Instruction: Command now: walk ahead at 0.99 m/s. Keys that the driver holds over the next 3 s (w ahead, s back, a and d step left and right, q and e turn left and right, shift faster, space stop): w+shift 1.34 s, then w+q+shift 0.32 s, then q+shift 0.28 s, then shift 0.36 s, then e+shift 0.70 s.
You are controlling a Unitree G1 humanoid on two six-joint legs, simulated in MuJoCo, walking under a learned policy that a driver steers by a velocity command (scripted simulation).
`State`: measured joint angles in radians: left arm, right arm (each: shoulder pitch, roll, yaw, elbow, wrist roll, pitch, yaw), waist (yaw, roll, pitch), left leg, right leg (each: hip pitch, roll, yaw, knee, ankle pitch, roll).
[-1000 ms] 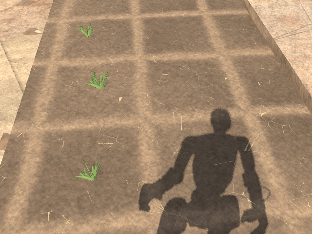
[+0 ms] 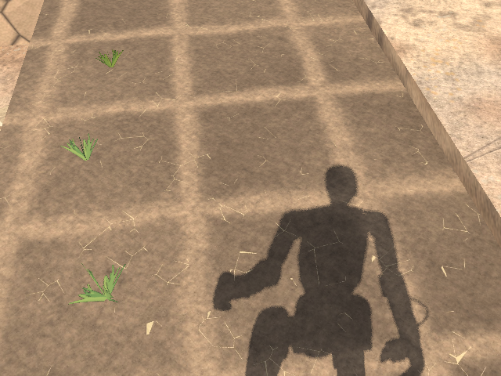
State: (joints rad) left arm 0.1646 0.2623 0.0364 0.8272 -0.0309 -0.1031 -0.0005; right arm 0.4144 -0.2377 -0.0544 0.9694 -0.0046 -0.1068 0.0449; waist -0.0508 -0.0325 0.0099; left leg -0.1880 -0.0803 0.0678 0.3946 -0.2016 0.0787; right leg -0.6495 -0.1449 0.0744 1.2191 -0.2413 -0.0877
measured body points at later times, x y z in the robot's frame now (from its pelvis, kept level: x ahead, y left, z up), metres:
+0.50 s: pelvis +0.47 -0.08 +0.00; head +0.48 -0.08 +0.45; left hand +0.45 +0.18 -0.14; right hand +0.62 -0.34 -0.11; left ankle +0.47 +0.08 -0.64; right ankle +0.48 -0.16 -0.74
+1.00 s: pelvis +0.95 -0.03 +0.00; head +0.96 -0.04 +0.45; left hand +1.08 +0.23 -0.11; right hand +0.97 -0.30 -0.14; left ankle +0.98 +0.04 -0.74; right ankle +0.91 -0.19 -0.64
